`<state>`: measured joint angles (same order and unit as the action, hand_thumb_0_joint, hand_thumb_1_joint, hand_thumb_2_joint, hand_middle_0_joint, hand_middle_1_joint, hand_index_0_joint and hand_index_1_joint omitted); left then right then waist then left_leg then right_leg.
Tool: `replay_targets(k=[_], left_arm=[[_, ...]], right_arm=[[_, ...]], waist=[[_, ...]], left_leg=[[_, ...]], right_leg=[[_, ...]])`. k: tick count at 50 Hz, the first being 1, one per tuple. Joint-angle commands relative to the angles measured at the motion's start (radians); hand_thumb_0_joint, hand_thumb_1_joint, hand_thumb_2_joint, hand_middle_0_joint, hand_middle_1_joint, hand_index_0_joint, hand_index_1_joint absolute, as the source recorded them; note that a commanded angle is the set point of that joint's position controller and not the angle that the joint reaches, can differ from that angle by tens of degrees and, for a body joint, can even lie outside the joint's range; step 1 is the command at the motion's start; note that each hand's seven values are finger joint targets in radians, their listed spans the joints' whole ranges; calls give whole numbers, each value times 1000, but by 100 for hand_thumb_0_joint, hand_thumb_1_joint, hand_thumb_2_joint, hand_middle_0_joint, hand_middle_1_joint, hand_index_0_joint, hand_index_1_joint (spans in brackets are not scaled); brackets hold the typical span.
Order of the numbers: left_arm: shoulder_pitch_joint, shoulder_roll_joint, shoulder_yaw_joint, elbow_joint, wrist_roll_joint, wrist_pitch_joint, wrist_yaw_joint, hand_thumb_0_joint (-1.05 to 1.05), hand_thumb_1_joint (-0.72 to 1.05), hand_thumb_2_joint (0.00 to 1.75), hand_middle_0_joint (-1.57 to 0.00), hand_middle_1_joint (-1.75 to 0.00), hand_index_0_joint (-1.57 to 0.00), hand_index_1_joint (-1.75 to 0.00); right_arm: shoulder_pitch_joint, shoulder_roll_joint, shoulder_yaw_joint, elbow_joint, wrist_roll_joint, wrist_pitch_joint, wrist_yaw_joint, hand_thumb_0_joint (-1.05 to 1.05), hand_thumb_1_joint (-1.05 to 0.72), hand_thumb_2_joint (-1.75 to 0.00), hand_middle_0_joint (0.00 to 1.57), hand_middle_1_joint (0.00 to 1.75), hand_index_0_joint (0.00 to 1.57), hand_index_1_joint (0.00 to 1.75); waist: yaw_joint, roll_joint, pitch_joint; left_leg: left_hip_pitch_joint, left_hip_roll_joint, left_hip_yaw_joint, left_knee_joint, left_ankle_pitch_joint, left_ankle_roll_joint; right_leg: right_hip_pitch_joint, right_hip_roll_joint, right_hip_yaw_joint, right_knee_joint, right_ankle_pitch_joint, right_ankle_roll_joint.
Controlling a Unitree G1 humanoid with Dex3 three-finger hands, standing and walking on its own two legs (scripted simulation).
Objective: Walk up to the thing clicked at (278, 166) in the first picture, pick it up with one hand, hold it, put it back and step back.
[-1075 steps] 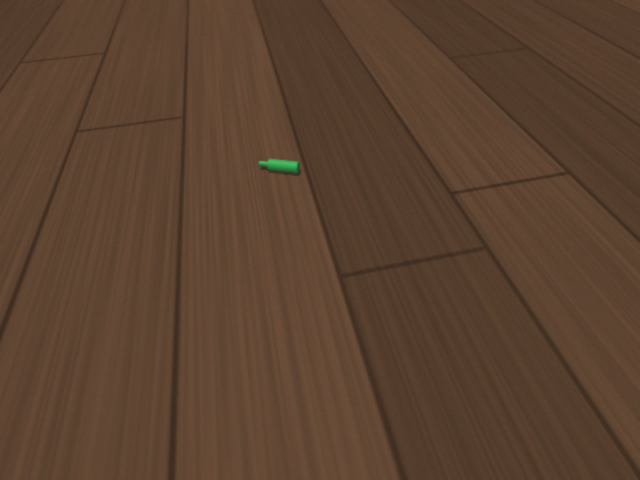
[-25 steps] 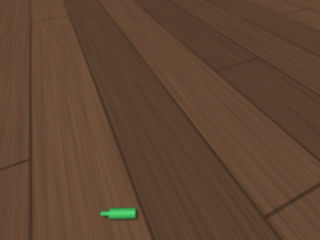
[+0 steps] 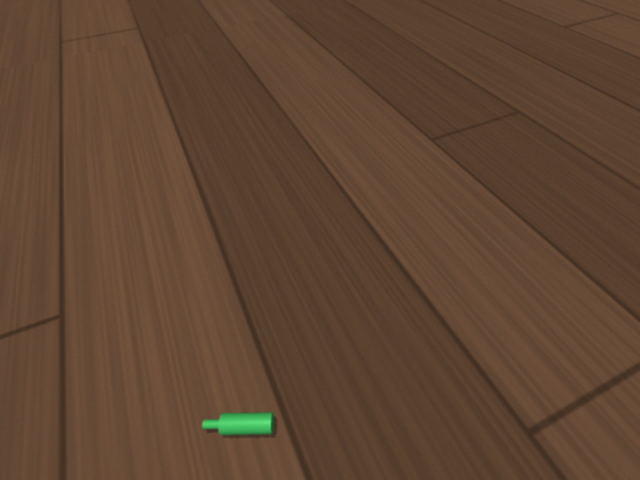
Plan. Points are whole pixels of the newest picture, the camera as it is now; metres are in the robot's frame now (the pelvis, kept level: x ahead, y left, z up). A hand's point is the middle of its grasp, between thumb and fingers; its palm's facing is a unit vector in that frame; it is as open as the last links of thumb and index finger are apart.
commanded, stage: stand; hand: left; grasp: from above
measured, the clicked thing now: (237, 423) +0.40 +0.28 -0.75
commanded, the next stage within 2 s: rise first in 0.22 s
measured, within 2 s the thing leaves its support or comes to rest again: neither
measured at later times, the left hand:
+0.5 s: hand out of the picture +0.13 +0.25 -0.16, palm faces +0.01 -0.94 -0.33, open 8.2 cm
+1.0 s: hand out of the picture +0.12 +0.27 -0.23, palm faces -0.15 -0.88 -0.45, open 13.9 cm
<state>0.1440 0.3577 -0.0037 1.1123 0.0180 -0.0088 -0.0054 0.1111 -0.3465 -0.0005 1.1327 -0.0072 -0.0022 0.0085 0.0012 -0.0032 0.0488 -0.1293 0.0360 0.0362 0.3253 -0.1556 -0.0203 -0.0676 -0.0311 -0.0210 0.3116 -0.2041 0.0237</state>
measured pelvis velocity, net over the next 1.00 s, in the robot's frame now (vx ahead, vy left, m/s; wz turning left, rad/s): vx -0.01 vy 0.01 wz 0.00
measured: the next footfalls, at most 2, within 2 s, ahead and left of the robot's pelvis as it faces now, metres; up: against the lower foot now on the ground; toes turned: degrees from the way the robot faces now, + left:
none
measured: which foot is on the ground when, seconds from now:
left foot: down 0.00-1.00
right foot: down 0.00-1.00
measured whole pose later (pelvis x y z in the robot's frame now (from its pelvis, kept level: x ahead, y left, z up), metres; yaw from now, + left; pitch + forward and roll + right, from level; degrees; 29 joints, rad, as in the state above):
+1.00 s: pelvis -0.01 +0.01 -0.08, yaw +0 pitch +15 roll -2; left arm 0.18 0.32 0.16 0.63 0.25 0.11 -0.01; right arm 0.21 -0.24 -0.05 0.61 0.01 -0.11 -0.02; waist -0.02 0.00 -0.09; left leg -0.87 0.06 -0.01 1.07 -0.47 -0.01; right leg -0.79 -0.02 -0.03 1.04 -0.52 0.02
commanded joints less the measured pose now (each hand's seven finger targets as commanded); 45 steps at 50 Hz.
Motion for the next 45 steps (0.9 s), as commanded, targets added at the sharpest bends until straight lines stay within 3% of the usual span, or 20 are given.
replay_targets(k=[1, 6, 15, 16, 17, 18, 19, 21, 22, 25, 28, 30, 32, 36, 37, 39, 40, 41, 42, 45], left_arm=[[-39, 214, 44, -63, -7, -18, 13, 0, 90, 90, -20, -30, -20, -30], [-36, 213, 45, -63, -6, -18, 15, 0, 90, 90, -20, -30, -20, -30], [-37, 212, 44, -61, -6, -18, 15, 0, 90, 90, -20, -30, -20, -30], [-39, 210, 45, -64, -5, -17, 15, 0, 82, 95, -19, -34, -18, -35], [-390, 34, 44, -415, -55, -110, 28, 0, 74, 94, -25, -42, -21, -43], [-494, 87, 62, -333, -56, -99, 35, 0, 66, 92, -24, -50, -21, -51], [-307, 181, 121, -165, -31, -63, 38, 0, 58, 90, -23, -58, -21, -59], [-319, 219, 152, -75, 13, -38, 11, 0, 42, 88, -20, -73, -20, -73], [-326, 246, 180, -76, 47, -45, -1, 0, 34, 87, -18, -81, -19, -79], [-130, 213, 213, -58, 115, -15, -22, 0, 10, 86, -14, -95, -17, -92], [-114, 171, 199, -141, 138, 31, -12, 0, -14, 91, -12, -99, -13, -97], [-136, 179, 204, -187, 158, 62, -5, 0, -28, 95, -10, -101, -11, -101], [-134, 173, 206, -223, 170, 79, 2, 0, -44, 97, -8, -106, -8, -105], [-131, 161, 220, -328, 188, 72, 11, 0, -51, 97, -7, -109, -8, -108], [-78, 162, 236, -302, 192, 75, 11, 0, -52, 99, -6, -108, -6, -108], [-102, 181, 237, -435, 201, 62, 11, 0, -53, 101, -6, -107, -5, -107], [-90, 164, 221, -467, 207, 61, 11, 0, -54, 100, -7, -107, -6, -107], [-41, 166, 235, -452, 210, 68, 11, 0, -54, 101, -6, -106, -5, -107], [-76, 155, 214, -535, 213, 66, 9, 0, -56, 101, -7, -106, -6, -107], [23, 158, 227, -549, 229, 92, 12, 0, -56, 102, -6, -104, -4, -106]], right_arm=[[-36, -215, -42, -55, -3, -25, -11, 0, -90, -90, 20, 30, 20, 30], [-41, -218, -43, -59, -4, -26, -13, 0, -90, -90, 20, 30, 20, 30], [-39, -217, -41, -57, -2, -25, -14, 0, -90, -90, 20, 30, 20, 30], [-38, -218, -42, -61, -4, -25, -15, 0, -93, -91, 20, 30, 20, 30], [-7, -50, 2, -336, 67, -75, -34, 0, -98, -92, 20, 30, 20, 30], [37, -80, -4, -288, 70, -73, -46, 0, -91, -91, 20, 30, 20, 30], [83, -111, -26, -289, 74, -62, -58, 0, -89, -90, 20, 30, 20, 30], [105, -108, -46, -325, 62, -59, -59, 0, -89, -90, 20, 30, 20, 30], [110, -110, -65, -349, 42, -66, -60, 0, -89, -90, 20, 30, 20, 30], [149, -93, -88, -410, 23, -72, -45, 0, -87, -89, 20, 30, 20, 30], [148, -82, -95, -473, 31, -74, -38, 0, -87, -89, 20, 30, 20, 30], [125, -77, -93, -512, 35, -74, -31, 0, -89, -90, 20, 30, 20, 30], [124, -75, -98, -539, 32, -82, -23, 0, -87, -89, 20, 30, 20, 30], [142, -62, -105, -575, 24, -109, -17, 0, -88, -90, 20, 30, 20, 30], [149, -60, -102, -581, 20, -114, -16, 0, -86, -89, 20, 30, 20, 30], [146, -59, -110, -601, 17, -125, -20, 0, -86, -89, 20, 30, 20, 30], [145, -54, -111, -609, 17, -132, -22, 0, -88, -90, 20, 30, 20, 30], [143, -58, -110, -617, 17, -135, -24, 0, -86, -89, 20, 30, 20, 30], [129, -53, -110, -629, 17, -141, -28, 0, -87, -89, 20, 30, 20, 30], [138, -53, -110, -632, 14, -152, -32, 0, -86, -89, 20, 30, 20, 30]], waist=[[-7, 7, -59], [-3, 2, -74], [-4, 6, -56], [-3, 14, -67], [-123, 45, 4], [-88, -7, -29], [-60, -16, -27], [-45, -60, -73], [-28, -42, -155], [26, 34, -258], [13, 56, -272], [6, 44, -230], [2, 22, -260], [-12, 41, -287], [-13, 36, -297], [-9, 75, -337], [-18, 77, -351], [-22, 57, -355], [-23, 64, -340], [-26, 63, -374]], left_leg=[[44, 104, -92, -48, 103, 32], [63, 107, -91, -36, 154, 34], [54, 106, -92, -42, 140, 29], [51, 104, -84, -36, 136, 36], [-79, -32, 24, 26, -16, 28], [-58, -35, 20, 37, -31, 32], [-83, -34, 20, 48, -33, 32], [-135, -40, 15, 123, -9, 40], [-131, -39, 14, 158, 29, 35], [-186, -56, 14, 232, 100, 22], [-197, -52, 9, 244, 128, 18], [-242, -44, -4, 266, 84, 17], [-278, -35, -8, 319, 90, 18], [-365, -26, -10, 431, 25, 19], [-392, -22, -15, 458, 18, 20], [-411, -17, -20, 491, -2, 17], [-419, -16, -23, 512, 2, 19], [-432, -12, -28, 522, -7, 20], [-461, -14, -27, 539, -34, 21], [-484, -6, -32, 586, -19, 24]], right_leg=[[-46, -111, 85, -60, 105, -41], [-48, -110, 82, -50, 144, -39], [-49, -108, 80, -53, 133, -38], [-34, -114, 85, -56, 149, -40], [-270, 29, 8, 30, 79, -28], [-217, 23, -4, 27, 52, -25], [-214, 28, -13, 34, 27, -31], [-256, 30, -15, 91, 35, -32], [-247, 24, -10, 134, 76, -33], [-242, 24, -8, 218, 122, -42], [-268, 32, -13, 240, 140, -40], [-325, 37, -21, 259, 79, -41], [-364, 42, -28, 313, 76, -40], [-485, 39, -22, 423, 15, -38], [-506, 40, -22, 453, 7, -37], [-549, 38, -19, 496, -12, -38], [-567, 37, -18, 512, -8, -38], [-580, 40, -19, 527, -17, -37], [-614, 38, -15, 537, -39, -38], [-640, 39, -17, 580, -30, -36]])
